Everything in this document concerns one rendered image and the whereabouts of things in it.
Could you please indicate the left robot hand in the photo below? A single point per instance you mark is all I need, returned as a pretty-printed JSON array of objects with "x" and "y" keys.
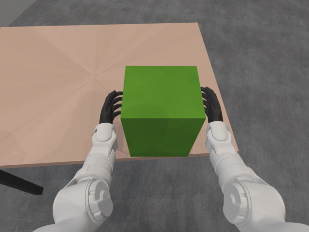
[{"x": 107, "y": 113}]

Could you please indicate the robot right upper arm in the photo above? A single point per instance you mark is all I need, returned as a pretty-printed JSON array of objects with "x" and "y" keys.
[{"x": 256, "y": 207}]

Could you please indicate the table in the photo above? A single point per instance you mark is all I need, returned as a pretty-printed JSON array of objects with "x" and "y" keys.
[{"x": 54, "y": 81}]

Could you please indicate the right robot hand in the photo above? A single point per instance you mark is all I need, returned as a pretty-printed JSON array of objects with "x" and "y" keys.
[{"x": 212, "y": 109}]

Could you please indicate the robot left upper arm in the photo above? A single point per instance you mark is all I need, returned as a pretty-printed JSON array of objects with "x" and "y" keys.
[{"x": 81, "y": 208}]

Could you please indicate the carton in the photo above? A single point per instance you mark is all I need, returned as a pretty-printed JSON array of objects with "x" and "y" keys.
[{"x": 162, "y": 110}]

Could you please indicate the right robot forearm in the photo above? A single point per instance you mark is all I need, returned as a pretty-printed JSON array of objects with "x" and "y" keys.
[{"x": 225, "y": 160}]

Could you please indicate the left robot forearm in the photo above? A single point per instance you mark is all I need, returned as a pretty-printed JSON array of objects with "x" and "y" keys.
[{"x": 100, "y": 161}]

